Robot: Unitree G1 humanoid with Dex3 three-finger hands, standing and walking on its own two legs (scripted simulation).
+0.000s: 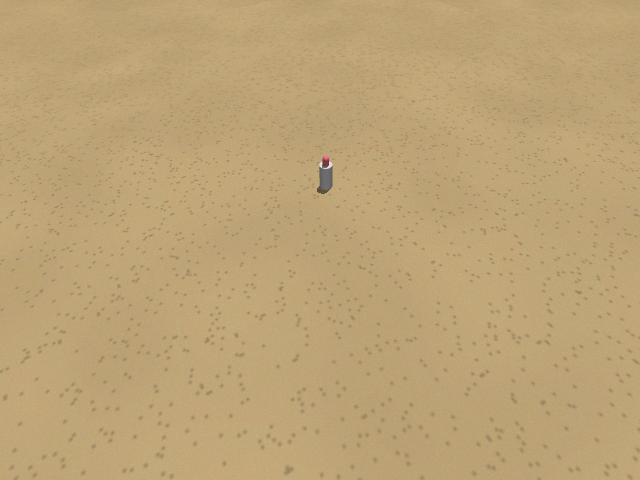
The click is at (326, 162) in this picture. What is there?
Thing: necked bottle
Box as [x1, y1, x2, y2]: [319, 156, 331, 189]
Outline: 324,156 319,164 320,187 323,189 328,189 331,187 331,163 328,161 328,157
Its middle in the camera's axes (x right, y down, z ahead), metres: +0.04 -0.32 +1.87
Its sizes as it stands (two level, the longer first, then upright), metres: 0.063 0.063 0.177
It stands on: the floor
